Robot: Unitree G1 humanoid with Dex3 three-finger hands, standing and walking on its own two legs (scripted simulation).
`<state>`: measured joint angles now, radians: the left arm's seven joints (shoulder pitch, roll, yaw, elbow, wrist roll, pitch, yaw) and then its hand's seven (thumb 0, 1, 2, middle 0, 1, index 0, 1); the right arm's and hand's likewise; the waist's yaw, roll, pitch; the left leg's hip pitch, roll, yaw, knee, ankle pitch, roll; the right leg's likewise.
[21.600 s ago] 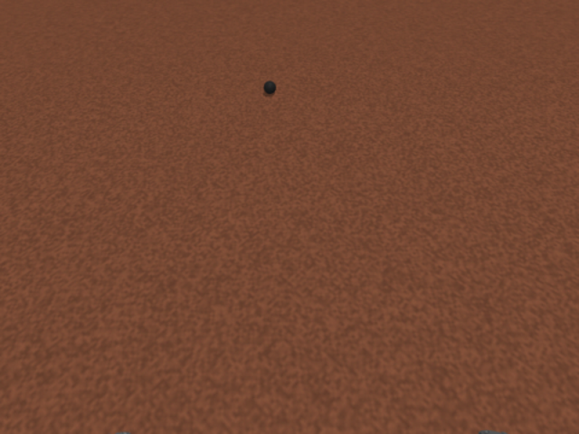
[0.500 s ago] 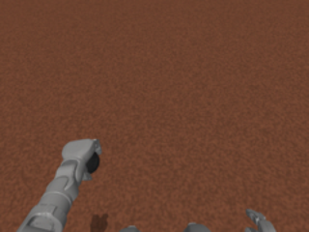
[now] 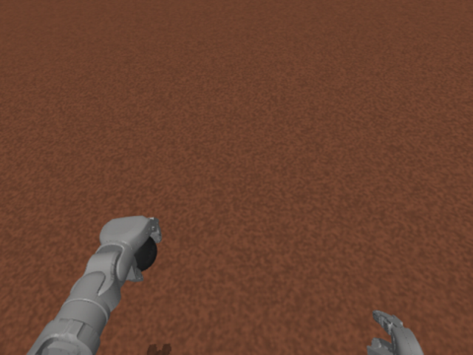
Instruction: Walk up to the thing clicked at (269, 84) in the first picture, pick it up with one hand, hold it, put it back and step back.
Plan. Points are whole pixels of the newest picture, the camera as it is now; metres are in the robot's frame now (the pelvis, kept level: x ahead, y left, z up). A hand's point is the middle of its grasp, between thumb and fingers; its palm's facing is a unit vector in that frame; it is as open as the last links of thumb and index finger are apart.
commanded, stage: hold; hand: left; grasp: from above
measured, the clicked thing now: (136, 252) +0.31 +0.23 -0.06
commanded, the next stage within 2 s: crouch in 1.32 s
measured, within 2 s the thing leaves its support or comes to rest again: neither
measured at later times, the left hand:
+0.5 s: hand (131, 262) +0.28 +0.22 -0.02, palm faces -0.43 -0.05 -0.90, open 9.8 cm
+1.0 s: hand (133, 257) +0.28 +0.21 -0.02, palm faces -0.45 -0.06 -0.89, open 9.8 cm
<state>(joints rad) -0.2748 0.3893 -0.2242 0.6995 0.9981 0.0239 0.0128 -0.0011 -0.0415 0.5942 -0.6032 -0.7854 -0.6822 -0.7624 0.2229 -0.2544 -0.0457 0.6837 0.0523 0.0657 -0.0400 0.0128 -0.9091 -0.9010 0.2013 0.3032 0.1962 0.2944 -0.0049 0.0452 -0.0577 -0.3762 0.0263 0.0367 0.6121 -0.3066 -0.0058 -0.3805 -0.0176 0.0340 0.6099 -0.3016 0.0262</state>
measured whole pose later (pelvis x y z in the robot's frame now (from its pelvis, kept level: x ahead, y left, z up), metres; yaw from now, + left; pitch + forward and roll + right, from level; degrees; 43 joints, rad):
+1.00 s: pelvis -0.01 -0.01 +0.01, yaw +0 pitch +1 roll +1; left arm -0.23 0.40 -0.22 0.58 0.97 0.01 -0.07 0.00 -0.03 0.59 -0.60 -0.79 -0.68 -0.76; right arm 0.16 -0.25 -0.02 0.67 0.07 0.07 -0.07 0.01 -0.91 -0.91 0.20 0.30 0.20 0.29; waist 0.02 0.05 -0.01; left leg -0.25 0.03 0.04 0.47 -0.23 -0.01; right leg -0.27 -0.02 0.04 0.50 -0.24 0.02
